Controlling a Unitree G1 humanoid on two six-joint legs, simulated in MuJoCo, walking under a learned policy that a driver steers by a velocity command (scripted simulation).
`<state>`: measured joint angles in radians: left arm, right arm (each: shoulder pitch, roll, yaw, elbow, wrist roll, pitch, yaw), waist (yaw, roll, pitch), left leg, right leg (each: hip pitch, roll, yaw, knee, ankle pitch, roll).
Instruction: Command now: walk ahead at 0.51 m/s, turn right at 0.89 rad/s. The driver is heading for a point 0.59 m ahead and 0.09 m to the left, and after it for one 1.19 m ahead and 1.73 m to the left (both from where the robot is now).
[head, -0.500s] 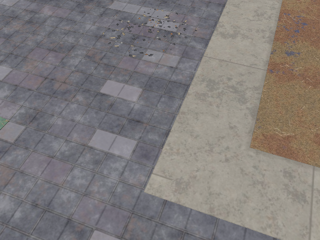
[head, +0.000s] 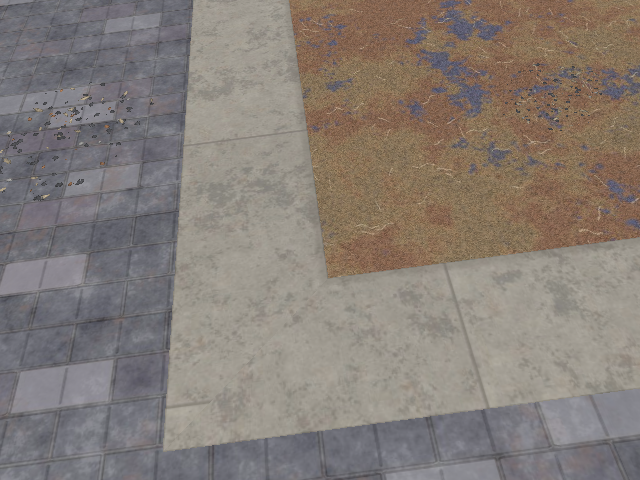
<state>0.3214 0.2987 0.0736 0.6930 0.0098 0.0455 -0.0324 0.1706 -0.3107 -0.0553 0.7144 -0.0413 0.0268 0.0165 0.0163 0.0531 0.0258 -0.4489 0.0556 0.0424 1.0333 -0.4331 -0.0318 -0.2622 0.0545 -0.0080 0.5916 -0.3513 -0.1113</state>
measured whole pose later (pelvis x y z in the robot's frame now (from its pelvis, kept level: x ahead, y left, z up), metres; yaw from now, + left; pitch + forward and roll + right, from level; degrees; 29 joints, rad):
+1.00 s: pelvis +0.79 +0.04 +0.00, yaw +26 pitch +2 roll -1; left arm 0.15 0.29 0.02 0.68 0.06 -0.08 0.01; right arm 0.31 -0.38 -0.08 0.79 -0.01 -0.04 0.02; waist -0.04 0.04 0.04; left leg -0.35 -0.06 -0.07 1.29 -0.32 0.12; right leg -0.38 -0.04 -0.05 0.58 -0.23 0.03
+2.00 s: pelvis +1.50 +0.64 +0.01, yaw +67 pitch +1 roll -3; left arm 0.52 0.29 0.05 0.91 0.02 -0.09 -0.02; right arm 0.10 -0.30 0.00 0.70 -0.05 -0.05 0.05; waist 0.05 0.04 0.00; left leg -0.69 0.02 -0.08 1.04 -0.16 0.09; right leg -0.04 0.07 -0.07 0.30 -0.28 -0.05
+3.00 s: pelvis +1.66 +1.58 -0.02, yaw +113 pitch +1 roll -2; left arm 0.51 0.30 0.05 0.92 0.02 -0.08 0.01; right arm -0.10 -0.32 -0.02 0.58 -0.03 -0.01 0.09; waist 0.07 0.02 0.05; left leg -0.73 0.01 0.13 0.77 -0.06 0.17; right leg 0.25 -0.03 -0.32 0.26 -0.44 0.09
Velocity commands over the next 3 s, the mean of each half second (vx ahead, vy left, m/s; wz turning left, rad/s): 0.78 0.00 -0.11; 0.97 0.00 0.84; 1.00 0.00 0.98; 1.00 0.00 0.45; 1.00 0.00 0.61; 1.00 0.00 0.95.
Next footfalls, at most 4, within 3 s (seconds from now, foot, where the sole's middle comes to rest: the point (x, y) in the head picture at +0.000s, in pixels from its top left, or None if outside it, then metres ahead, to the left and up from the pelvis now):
0.44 left None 0.46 0.07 -0.77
0.88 right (389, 299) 0.93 -0.06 -0.77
1.32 left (247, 226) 1.19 0.32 -0.77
1.74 right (183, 141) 1.57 0.56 -0.77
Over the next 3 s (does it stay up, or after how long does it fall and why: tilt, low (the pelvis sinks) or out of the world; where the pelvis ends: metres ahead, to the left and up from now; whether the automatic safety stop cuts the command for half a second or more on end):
stays up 1.66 1.58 -0.02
